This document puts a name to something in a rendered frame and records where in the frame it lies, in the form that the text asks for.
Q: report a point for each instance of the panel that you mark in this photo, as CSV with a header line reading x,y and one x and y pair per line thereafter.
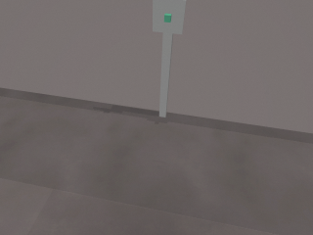
x,y
177,10

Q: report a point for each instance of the button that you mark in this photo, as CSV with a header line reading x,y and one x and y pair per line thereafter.
x,y
167,18

